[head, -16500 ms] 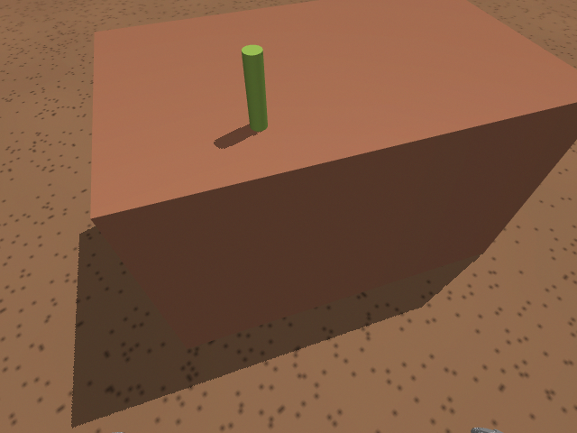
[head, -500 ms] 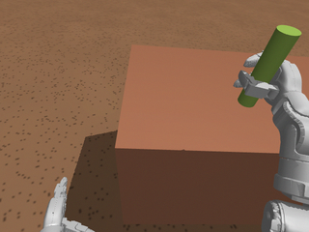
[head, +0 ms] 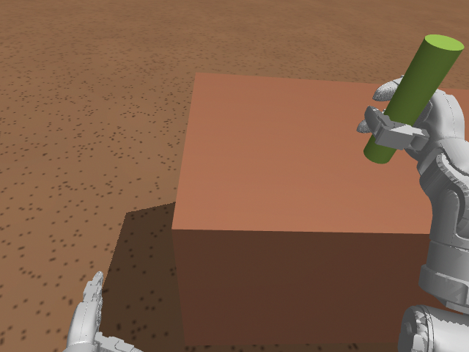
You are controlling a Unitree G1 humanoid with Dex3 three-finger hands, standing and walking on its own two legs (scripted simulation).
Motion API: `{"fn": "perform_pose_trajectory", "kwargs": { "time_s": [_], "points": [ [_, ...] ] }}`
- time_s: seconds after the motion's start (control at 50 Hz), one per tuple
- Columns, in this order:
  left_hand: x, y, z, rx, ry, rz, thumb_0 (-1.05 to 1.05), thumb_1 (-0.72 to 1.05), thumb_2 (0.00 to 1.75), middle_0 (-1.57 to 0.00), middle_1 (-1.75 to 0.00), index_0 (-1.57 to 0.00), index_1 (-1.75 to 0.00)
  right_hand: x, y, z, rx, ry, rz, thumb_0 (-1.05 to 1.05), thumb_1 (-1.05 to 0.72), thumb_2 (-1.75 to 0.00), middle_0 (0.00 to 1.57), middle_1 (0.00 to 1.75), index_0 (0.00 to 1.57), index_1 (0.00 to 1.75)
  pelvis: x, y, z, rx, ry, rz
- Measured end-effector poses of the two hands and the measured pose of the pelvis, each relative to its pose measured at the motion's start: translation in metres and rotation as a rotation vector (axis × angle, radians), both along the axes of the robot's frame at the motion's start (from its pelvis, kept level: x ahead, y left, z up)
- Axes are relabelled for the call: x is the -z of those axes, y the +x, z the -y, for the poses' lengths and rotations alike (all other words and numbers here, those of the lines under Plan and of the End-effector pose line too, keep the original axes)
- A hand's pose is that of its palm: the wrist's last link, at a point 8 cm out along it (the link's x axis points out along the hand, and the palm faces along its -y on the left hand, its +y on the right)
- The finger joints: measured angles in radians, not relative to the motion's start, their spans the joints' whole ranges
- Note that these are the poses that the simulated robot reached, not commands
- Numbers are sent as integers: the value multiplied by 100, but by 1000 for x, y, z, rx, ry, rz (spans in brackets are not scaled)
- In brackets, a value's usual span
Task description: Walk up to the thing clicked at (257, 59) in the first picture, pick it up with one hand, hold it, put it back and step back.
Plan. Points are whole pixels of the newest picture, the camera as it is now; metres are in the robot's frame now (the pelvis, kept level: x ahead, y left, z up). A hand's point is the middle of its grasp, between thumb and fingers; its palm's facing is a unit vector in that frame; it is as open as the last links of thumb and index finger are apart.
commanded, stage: hold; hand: right
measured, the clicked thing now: (404, 108) +0.34 -0.19 +0.30
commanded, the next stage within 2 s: crouch in 1.94 s
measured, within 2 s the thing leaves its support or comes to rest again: neither
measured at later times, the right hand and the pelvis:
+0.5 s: hand (383, 120) +0.33 -0.17 +0.28, palm faces +0.10 +1.00 -0.02, open 5.0 cm; pelvis -0.01 +0.00 +0.00, yaw +0 degrees
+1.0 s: hand (370, 124) +0.33 -0.15 +0.27, palm faces +0.06 +1.00 -0.01, open 5.0 cm; pelvis -0.01 +0.00 +0.00, yaw +0 degrees
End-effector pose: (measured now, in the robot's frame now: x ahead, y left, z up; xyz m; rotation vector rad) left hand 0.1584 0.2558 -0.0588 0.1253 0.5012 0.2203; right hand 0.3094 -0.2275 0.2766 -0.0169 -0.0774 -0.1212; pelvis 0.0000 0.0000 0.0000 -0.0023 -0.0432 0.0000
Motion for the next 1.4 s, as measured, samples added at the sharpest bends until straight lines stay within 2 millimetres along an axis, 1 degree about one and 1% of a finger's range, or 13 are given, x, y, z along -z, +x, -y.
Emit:
{"fn": "perform_pose_trajectory", "kwargs": {
  "time_s": [0.26,0.4,0.5,0.6,0.68,0.78,0.84,1.0,1.08,1.18,1.22,1.3,1.4],
  "points": [
    [2,-4,2,-1,-9,-1,-1,-54,5,-6,-5,-6,-6,8,-1,-2,-17,9,-38,-1,-18,-115,102,114,104,115,0,-5,1,1,1,2],
    [3,-9,3,-1,-3,-13,-1,-54,5,-6,-5,-6,-6,2,-5,0,-1,3,1,-1,-18,-115,102,114,104,115,0,-6,2,-2,3,6],
    [0,-5,7,8,-6,6,-1,-54,5,-6,-6,-6,-6,-3,-5,-7,-26,-6,6,-1,-18,-115,102,114,104,115,0,-7,3,-1,4,10],
    [-2,-2,8,7,-24,35,-1,-54,5,-6,-6,-6,-6,-1,-3,-12,-54,1,-27,-1,-18,-115,102,113,104,115,0,-8,3,-2,3,11],
    [-1,-7,5,-3,-26,33,-1,-54,5,-6,-6,-6,-6,0,-4,-9,-34,15,-38,-1,-18,-115,102,113,104,115,0,-10,2,-3,2,12],
    [4,-17,0,-3,-8,-5,-1,-54,5,-6,-5,-6,-6,-5,-5,0,16,6,-15,-1,-18,-115,102,113,104,115,0,-11,1,-3,2,13],
    [6,-19,1,9,-2,-23,-1,-54,5,-6,-5,-6,-6,-6,-5,-1,11,-2,0,-1,-18,-115,102,113,104,115,0,-12,0,-3,2,12],
    [-2,-6,3,9,-19,34,-1,-54,5,-6,-6,-6,-6,5,-1,-20,-65,6,-50,-1,-18,-116,102,113,104,115,-1,-12,-1,-2,2,12],
    [-6,-4,0,-2,-21,63,-1,-54,5,-6,-6,-6,-6,7,0,-17,-39,21,-60,-1,-18,-116,102,113,104,115,-1,-11,-2,-3,0,12],
    [-2,-13,-6,-11,-7,30,-1,-54,5,-6,-5,-6,-6,-4,-5,-5,20,13,1,-1,-18,-116,102,113,104,115,0,-10,-4,-3,0,13],
    [2,-16,-6,-3,-4,4,-1,-54,5,-6,-5,-6,-6,-8,-6,-4,27,2,23,-1,-18,-116,102,113,104,115,0,-10,-5,-1,1,13],
    [7,-15,-1,13,-12,-28,-1,-54,5,-6,-5,-6,-6,-7,-4,-11,-12,-10,11,-1,-18,-116,102,113,104,115,0,-10,-4,2,2,13],
    [0,-5,2,8,-27,25,-1,-54,5,-6,-6,-6,-6,7,2,-21,-66,2,-67,-1,-18,-116,102,113,104,115,-1,-11,-2,0,1,13]
  ]
}}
